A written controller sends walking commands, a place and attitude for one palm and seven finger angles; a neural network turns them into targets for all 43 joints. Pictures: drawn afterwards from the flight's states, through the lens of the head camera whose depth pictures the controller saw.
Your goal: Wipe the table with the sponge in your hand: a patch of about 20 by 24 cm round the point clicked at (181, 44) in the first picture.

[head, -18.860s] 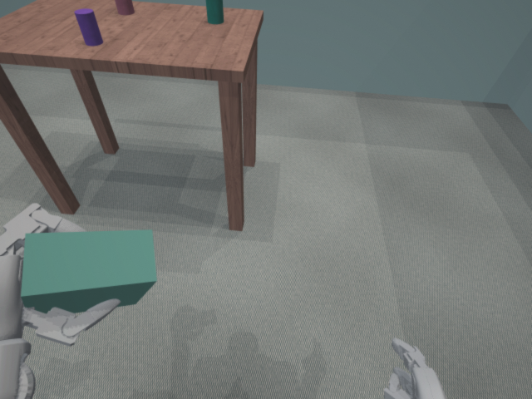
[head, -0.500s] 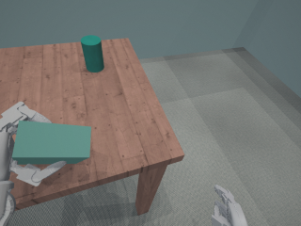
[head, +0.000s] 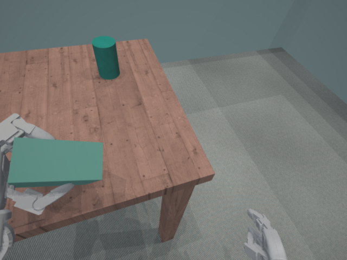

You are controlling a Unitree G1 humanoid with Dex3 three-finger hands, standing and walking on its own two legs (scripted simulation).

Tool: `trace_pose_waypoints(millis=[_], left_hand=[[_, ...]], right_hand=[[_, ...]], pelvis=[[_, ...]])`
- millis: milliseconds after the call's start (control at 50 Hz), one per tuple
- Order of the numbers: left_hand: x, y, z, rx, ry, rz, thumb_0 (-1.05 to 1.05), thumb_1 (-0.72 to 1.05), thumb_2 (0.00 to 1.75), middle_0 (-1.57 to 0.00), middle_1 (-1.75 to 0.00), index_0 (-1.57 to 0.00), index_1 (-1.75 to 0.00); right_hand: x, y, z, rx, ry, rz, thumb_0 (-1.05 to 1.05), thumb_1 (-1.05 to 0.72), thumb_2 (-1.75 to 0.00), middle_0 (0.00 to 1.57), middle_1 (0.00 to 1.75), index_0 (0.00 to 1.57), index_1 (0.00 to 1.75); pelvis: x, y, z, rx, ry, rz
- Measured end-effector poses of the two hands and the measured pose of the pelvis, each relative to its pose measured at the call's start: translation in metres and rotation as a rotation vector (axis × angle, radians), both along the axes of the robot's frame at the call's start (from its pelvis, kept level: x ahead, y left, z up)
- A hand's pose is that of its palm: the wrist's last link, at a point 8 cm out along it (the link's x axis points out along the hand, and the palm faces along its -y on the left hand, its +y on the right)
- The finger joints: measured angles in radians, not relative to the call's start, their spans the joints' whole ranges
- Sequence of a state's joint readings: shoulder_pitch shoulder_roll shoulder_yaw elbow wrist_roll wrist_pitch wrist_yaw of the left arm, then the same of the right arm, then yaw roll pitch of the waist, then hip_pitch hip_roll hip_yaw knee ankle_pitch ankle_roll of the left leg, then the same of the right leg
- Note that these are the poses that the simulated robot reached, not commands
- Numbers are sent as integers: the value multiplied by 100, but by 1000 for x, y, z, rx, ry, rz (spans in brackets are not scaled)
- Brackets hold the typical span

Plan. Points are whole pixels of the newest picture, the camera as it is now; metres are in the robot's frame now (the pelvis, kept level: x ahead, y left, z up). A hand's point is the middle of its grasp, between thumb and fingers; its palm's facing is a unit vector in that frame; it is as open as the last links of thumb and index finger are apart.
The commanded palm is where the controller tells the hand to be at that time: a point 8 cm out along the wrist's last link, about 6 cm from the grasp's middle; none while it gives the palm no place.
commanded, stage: look again from close up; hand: left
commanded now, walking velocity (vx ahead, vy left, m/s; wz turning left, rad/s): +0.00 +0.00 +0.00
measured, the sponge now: (69, 165) +0.23 +0.21 +0.14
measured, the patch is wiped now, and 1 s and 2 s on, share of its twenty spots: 0.00 0.00 0.00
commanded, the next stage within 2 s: come to a stop and stand still in 0.12 s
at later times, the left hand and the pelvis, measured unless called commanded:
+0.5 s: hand (51, 170) +0.21 +0.23 +0.16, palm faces +0.36 -0.85 -0.38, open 10.2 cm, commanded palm +0.15 +0.27 +0.18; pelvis -0.01 -0.01 +0.00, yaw +0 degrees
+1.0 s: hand (45, 139) +0.26 +0.25 +0.17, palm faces +0.37 -0.83 -0.41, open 10.3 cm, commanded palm +0.19 +0.28 +0.18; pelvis +0.02 +0.00 +0.00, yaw +0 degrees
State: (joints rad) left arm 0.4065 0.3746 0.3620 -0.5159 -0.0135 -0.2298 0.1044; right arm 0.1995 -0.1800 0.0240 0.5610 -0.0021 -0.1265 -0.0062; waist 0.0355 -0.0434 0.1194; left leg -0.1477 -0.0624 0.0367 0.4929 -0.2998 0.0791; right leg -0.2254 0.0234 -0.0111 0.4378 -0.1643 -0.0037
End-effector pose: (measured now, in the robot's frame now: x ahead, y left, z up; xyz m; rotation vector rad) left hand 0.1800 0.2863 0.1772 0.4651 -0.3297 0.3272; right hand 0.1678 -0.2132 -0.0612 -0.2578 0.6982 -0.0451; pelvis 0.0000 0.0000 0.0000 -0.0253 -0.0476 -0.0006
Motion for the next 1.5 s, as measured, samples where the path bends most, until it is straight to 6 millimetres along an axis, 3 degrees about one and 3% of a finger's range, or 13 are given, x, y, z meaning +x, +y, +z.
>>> trace_pose_waypoints(millis=[80, 280, 480, 540, 580, 640, 680, 780, 840, 1040, 1140, 1260, 1500], left_hand=[[-5, -6, 3, -3, -6, 2, -1, -53, 103, -73, -134, -74, -133], [-8, -15, -20, -62, 87, 30, -1, -53, 103, -73, -134, -74, -133], [-6, -20, -5, -18, 35, -10, -1, -52, 103, -73, -134, -74, -133], [-1, -12, 3, 70, 33, -10, -1, -53, 103, -73, -134, -74, -133], [12, 10, 26, 202, -50, 10, -1, -53, 103, -74, -133, -74, -133], [26, 39, 45, 183, -136, 94, -1, -53, 103, -73, -134, -74, -133], [30, 38, 42, 126, -126, 104, -1, -52, 103, -73, -134, -74, -134], [28, -13, -3, 23, 68, -65, -1, -52, 103, -72, -135, -73, -134], [27, -24, -25, -21, 143, -125, -1, -52, 103, -73, -135, -73, -134], [42, 10, 14, 57, -54, -14, -1, -53, 103, -74, -133, -74, -133], [38, 2, 2, 15, 4, -36, -1, -53, 103, -73, -134, -73, -134], [28, 2, -22, -41, 99, -27, -1, -53, 103, -73, -134, -73, -134], [10, 2, 1, -17, 4, -14, -1, -53, 103, -73, -134, -73, -134]], right_hand=[[-3, -8, 0, 1, -8, -13, 1, -90, -90, 20, 30, 20, 30], [-15, -27, 4, -21, -19, -40, 1, -90, -90, 20, 30, 20, 30], [-17, -36, 4, -44, -10, -51, 1, -90, -90, 20, 30, 20, 30], [-16, -33, 3, -53, -9, -37, 1, -90, -90, 20, 30, 20, 30], [-16, -28, -4, -56, 18, 8, 1, -91, -90, 20, 30, 20, 30], [-16, -21, -13, -17, 51, 22, 1, -91, -90, 20, 30, 20, 30], [-16, -18, -17, 29, 41, -3, 1, -90, -90, 20, 30, 20, 30], [-17, -9, -23, 85, 45, -60, 1, -90, -90, 20, 30, 20, 30], [-14, -6, -21, 60, 71, -66, 1, -90, -90, 20, 30, 20, 30], [31, -9, 1, -5, -19, -10, 1, -90, -90, 20, 30, 20, 30], [43, -9, 8, 1, -63, -18, 1, -91, -90, 20, 30, 20, 30], [37, -5, 8, -13, -34, -17, 1, -91, -90, 20, 30, 20, 30], [10, 1, 3, 9, -17, -20, 1, -90, -90, 20, 30, 20, 30]], pelvis=[[-2, -3, 1, 3, -2, -1], [-9, -15, 2, 8, 3, -6], [-7, -14, 2, -1, 20, -3], [-6, -12, 2, -1, 22, 1], [-11, -14, -1, 3, 30, 21], [-13, -13, -3, 13, 37, 5], [-8, -8, -3, 14, 45, -11], [10, 4, -3, 12, 51, -34], [17, 2, -3, 12, 49, -27], [25, 0, -3, -7, 44, -9], [27, 4, -2, -7, 50, -13], [24, 2, -2, -2, 40, -8], [8, 2, 0, -3, 11, -10]])
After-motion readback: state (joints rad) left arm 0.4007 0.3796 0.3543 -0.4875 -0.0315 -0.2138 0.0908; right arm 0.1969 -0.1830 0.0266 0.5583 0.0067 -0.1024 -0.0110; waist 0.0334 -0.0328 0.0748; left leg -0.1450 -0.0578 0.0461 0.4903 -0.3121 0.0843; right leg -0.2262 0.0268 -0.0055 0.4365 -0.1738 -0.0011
